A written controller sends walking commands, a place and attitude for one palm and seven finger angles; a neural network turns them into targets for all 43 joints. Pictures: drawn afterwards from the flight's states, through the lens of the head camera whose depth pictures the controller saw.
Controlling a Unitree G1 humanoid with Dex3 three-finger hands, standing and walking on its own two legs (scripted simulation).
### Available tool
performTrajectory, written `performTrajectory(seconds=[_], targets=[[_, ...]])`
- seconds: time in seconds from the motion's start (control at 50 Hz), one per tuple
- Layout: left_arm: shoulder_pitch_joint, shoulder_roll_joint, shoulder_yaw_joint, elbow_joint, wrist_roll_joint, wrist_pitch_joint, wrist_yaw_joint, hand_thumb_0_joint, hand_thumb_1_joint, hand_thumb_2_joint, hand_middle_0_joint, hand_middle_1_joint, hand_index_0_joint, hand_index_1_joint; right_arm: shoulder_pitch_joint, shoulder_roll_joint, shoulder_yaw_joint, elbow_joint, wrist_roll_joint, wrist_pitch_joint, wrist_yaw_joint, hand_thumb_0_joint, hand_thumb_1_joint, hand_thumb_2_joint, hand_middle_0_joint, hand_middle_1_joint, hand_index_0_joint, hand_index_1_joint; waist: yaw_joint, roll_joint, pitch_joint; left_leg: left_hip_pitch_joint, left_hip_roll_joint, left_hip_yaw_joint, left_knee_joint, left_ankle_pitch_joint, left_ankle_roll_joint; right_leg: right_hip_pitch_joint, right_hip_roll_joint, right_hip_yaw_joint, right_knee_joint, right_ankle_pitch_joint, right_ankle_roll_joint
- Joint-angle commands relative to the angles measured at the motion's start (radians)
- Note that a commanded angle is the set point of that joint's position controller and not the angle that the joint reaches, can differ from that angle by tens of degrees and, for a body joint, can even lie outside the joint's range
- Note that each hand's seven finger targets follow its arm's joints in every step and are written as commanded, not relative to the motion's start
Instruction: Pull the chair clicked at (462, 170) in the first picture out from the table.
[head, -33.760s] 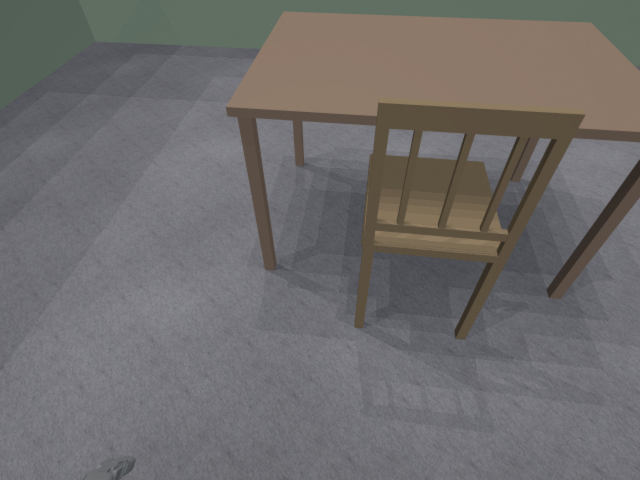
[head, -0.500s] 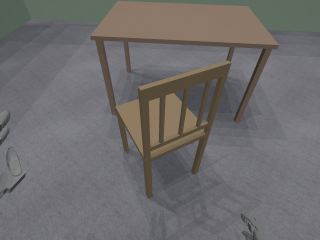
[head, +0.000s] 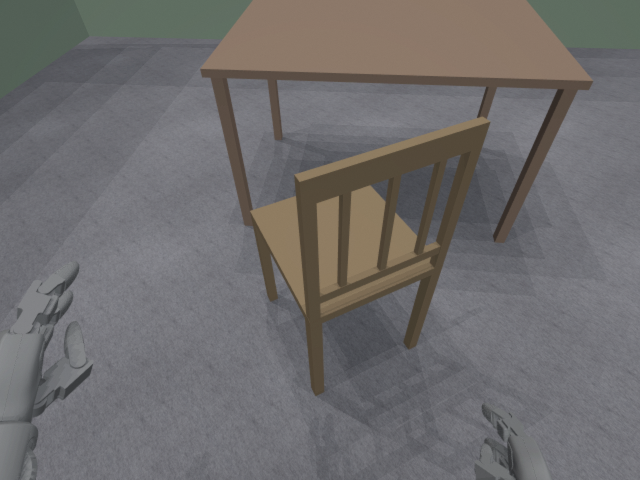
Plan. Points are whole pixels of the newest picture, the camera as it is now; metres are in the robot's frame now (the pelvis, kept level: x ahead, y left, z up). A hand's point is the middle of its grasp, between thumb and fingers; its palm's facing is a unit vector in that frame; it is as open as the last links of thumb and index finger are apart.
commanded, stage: let the arm hang, fingers relaxed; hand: left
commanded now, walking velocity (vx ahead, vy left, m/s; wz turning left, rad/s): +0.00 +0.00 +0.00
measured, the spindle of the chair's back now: (387, 225) +0.63 -0.09 -0.10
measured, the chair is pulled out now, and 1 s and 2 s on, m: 0.45 0.45 0.45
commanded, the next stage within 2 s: look to check the result in 1.04 s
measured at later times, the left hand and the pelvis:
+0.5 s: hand out of the picture -0.03 +0.19 -0.16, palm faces +0.03 -0.97 -0.23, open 7.2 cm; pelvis -0.02 +0.00 +0.01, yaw +0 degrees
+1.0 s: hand out of the picture -0.02 +0.15 -0.17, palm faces +0.02 -0.98 -0.19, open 7.3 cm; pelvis -0.02 -0.01 +0.01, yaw -1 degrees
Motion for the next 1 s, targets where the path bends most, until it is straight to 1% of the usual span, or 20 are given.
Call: performTrajectory(seconds=[0.0,0.02,0.06,0.08,0.1,0.12,0.18,0.2,0.22,0.24,0.26,0.3,0.34,0.42,0.46,0.6,0.76,0.8,0.9,0.98], targets=[[-0.013,-0.095,-0.186,0.461,0.035,0.137,-0.066,0.0,0.9,0.9,-0.2,-0.3,-0.2,-0.3,0.034,-0.117,-0.044,0.025,-0.03,0.037,0.032,0.0,-0.9,-0.9,0.2,0.3,0.2,0.3,-0.031,-0.058,-0.042,-0.075,0.154,-0.141,0.001,0.311,0.055,-0.068,-0.063,0.02,0.102,0.067,-0.02],[-0.036,-0.089,-0.196,0.511,0.036,0.137,-0.065,0.0,0.9,0.9,-0.2,-0.3,-0.2,-0.3,0.027,-0.103,-0.039,0.027,-0.037,0.043,0.032,0.0,-0.9,-0.9,0.2,0.3,0.2,0.3,-0.027,-0.093,-0.059,-0.077,0.136,-0.139,0.002,0.304,0.054,-0.035,-0.067,0.038,0.087,0.113,-0.024],[-0.1,-0.063,-0.203,0.623,0.036,0.136,-0.061,0.0,0.9,0.9,-0.2,-0.3,-0.2,-0.3,0.024,-0.108,-0.04,0.038,-0.042,0.061,0.027,0.0,-0.9,-0.9,0.2,0.3,0.2,0.3,-0.022,-0.217,-0.046,-0.09,0.089,-0.113,0.024,0.235,0.034,0.015,-0.11,0.095,0.013,0.227,-0.047],[-0.133,-0.051,-0.207,0.683,0.033,0.138,-0.058,0.0,0.9,0.9,-0.2,-0.3,-0.2,-0.3,0.029,-0.103,-0.04,0.054,-0.041,0.073,0.023,0.0,-0.9,-0.9,0.2,0.3,0.2,0.3,-0.029,-0.26,-0.027,-0.071,0.064,-0.093,0.035,0.193,0.024,0.007,-0.137,0.128,-0.025,0.267,-0.063],[-0.16,-0.045,-0.212,0.738,0.029,0.139,-0.055,0.0,0.9,0.9,-0.2,-0.3,-0.2,-0.3,0.044,-0.097,-0.037,0.073,-0.039,0.082,0.018,0.0,-0.9,-0.9,0.2,0.3,0.2,0.3,-0.036,-0.269,-0.02,-0.043,0.048,-0.08,0.033,0.177,0.018,0.003,-0.152,0.148,-0.055,0.289,-0.075],[-0.185,-0.034,-0.218,0.786,0.026,0.143,-0.052,0.0,0.9,0.9,-0.2,-0.3,-0.2,-0.3,0.053,-0.093,-0.035,0.09,-0.038,0.091,0.015,0.0,-0.9,-0.9,0.2,0.3,0.2,0.3,-0.041,-0.242,0.001,-0.02,0.047,-0.078,0.016,0.166,0.016,-0.015,-0.149,0.145,-0.075,0.251,-0.081],[-0.193,-0.059,-0.235,0.929,0.013,0.144,-0.049,0.0,0.9,0.9,-0.2,-0.3,-0.2,-0.3,0.047,-0.076,-0.018,0.163,-0.037,0.091,0.004,0.0,-0.9,-0.9,0.2,0.3,0.2,0.3,-0.025,0.028,0.062,-0.019,0.083,-0.126,-0.093,0.199,0.024,-0.013,-0.097,0.131,-0.089,0.139,-0.058],[-0.171,-0.069,-0.238,0.974,0.011,0.143,-0.049,0.0,0.9,0.9,-0.2,-0.3,-0.2,-0.3,0.05,-0.07,-0.014,0.184,-0.037,0.088,0.001,0.0,-0.9,-0.9,0.2,0.3,0.2,0.3,-0.014,0.097,0.051,-0.02,0.092,-0.13,-0.116,0.205,0.028,0.018,-0.086,0.12,-0.091,0.132,-0.053],[-0.157,-0.082,-0.23,1.008,0.015,0.145,-0.046,0.0,0.9,0.9,-0.2,-0.3,-0.2,-0.3,0.061,-0.062,-0.015,0.2,-0.037,0.089,-0.005,0.0,-0.9,-0.9,0.2,0.3,0.2,0.3,-0.009,0.112,0.054,-0.028,0.099,-0.138,-0.128,0.193,0.03,0.044,-0.075,0.101,-0.1,0.12,-0.049],[-0.138,-0.107,-0.224,1.037,0.014,0.146,-0.046,0.0,0.9,0.9,-0.2,-0.3,-0.2,-0.3,0.077,-0.05,-0.016,0.217,-0.039,0.09,-0.008,0.0,-0.9,-0.9,0.2,0.3,0.2,0.3,-0.005,0.173,0.028,-0.033,0.102,-0.136,-0.139,0.167,0.034,0.076,-0.074,0.09,-0.109,0.114,-0.048],[-0.14,-0.102,-0.232,1.068,0.011,0.147,-0.047,0.0,0.9,0.9,-0.2,-0.3,-0.2,-0.3,0.089,-0.048,-0.015,0.231,-0.038,0.093,-0.009,0.0,-0.9,-0.9,0.2,0.3,0.2,0.3,-0.007,0.196,0.022,-0.036,0.103,-0.134,-0.154,0.128,0.032,0.092,-0.07,0.081,-0.112,0.096,-0.049],[-0.14,-0.108,-0.241,1.114,0.009,0.144,-0.049,0.0,0.9,0.9,-0.2,-0.3,-0.2,-0.3,0.114,-0.045,-0.015,0.259,-0.035,0.096,-0.012,0.0,-0.9,-0.9,0.2,0.3,0.2,0.3,-0.008,0.156,0.015,-0.035,0.106,-0.139,-0.172,0.082,0.031,0.102,-0.068,0.077,-0.128,0.082,-0.05],[-0.151,-0.119,-0.248,1.149,0.01,0.145,-0.049,0.0,0.9,0.9,-0.2,-0.3,-0.2,-0.3,0.146,-0.048,-0.02,0.279,-0.031,0.1,-0.015,0.0,-0.9,-0.9,0.2,0.3,0.2,0.3,-0.017,0.05,0.041,-0.037,0.112,-0.15,-0.189,0.038,0.033,0.086,-0.067,0.079,-0.155,0.052,-0.049],[-0.146,-0.13,-0.259,1.21,0.008,0.141,-0.046,0.0,0.9,0.9,-0.2,-0.3,-0.2,-0.3,0.195,-0.043,-0.021,0.321,-0.028,0.101,-0.018,0.0,-0.9,-0.9,0.2,0.3,0.2,0.3,-0.024,-0.039,0.061,-0.007,0.112,-0.139,-0.191,0.053,0.032,0.057,-0.073,0.083,-0.181,0.039,-0.049],[-0.14,-0.141,-0.263,1.232,0.008,0.14,-0.045,0.0,0.9,0.9,-0.2,-0.3,-0.2,-0.3,0.208,-0.038,-0.019,0.339,-0.03,0.1,-0.019,0.0,-0.9,-0.9,0.2,0.3,0.2,0.3,-0.026,-0.061,0.076,0.005,0.11,-0.132,-0.194,0.059,0.031,0.038,-0.076,0.087,-0.185,0.035,-0.048],[-0.12,-0.158,-0.27,1.274,0.007,0.137,-0.038,0.0,0.9,0.9,-0.2,-0.3,-0.2,-0.3,0.227,-0.015,-0.013,0.381,-0.03,0.099,-0.022,0.0,-0.9,-0.9,0.2,0.3,0.2,0.3,-0.029,-0.065,0.104,0.031,0.108,-0.112,-0.193,0.098,0.028,0.006,-0.077,0.099,-0.191,0.049,-0.045],[-0.116,-0.175,-0.266,1.279,0.01,0.136,-0.035,0.0,0.9,0.9,-0.2,-0.3,-0.2,-0.3,0.229,0.01,-0.013,0.399,-0.032,0.099,-0.022,0.0,-0.9,-0.9,0.2,0.3,0.2,0.3,-0.03,-0.05,0.148,0.008,0.103,-0.103,-0.203,0.058,0.023,-0.024,-0.072,0.107,-0.198,0.009,-0.044],[-0.112,-0.18,-0.266,1.282,0.009,0.134,-0.035,0.0,0.9,0.9,-0.2,-0.3,-0.2,-0.3,0.232,0.014,-0.012,0.402,-0.033,0.097,-0.023,0.0,-0.9,-0.9,0.2,0.3,0.2,0.3,-0.031,-0.033,0.133,0.019,0.102,-0.098,-0.199,0.084,0.022,-0.014,-0.074,0.112,-0.195,0.031,-0.045],[-0.109,-0.182,-0.264,1.282,0.008,0.13,-0.034,0.0,0.9,0.9,-0.2,-0.3,-0.2,-0.3,0.238,0.019,-0.013,0.405,-0.031,0.095,-0.025,0.0,-0.9,-0.9,0.2,0.3,0.2,0.3,-0.031,-0.052,0.108,0.035,0.1,-0.089,-0.182,0.126,0.02,0.005,-0.079,0.118,-0.2,0.059,-0.045],[-0.109,-0.182,-0.264,1.286,0.006,0.13,-0.034,0.0,0.9,0.9,-0.2,-0.3,-0.2,-0.3,0.236,0.022,-0.011,0.411,-0.031,0.094,-0.027,0.0,-0.9,-0.9,0.2,0.3,0.2,0.3,-0.03,-0.038,0.105,0.043,0.101,-0.087,-0.179,0.143,0.017,0.009,-0.08,0.116,-0.202,0.07,-0.045]])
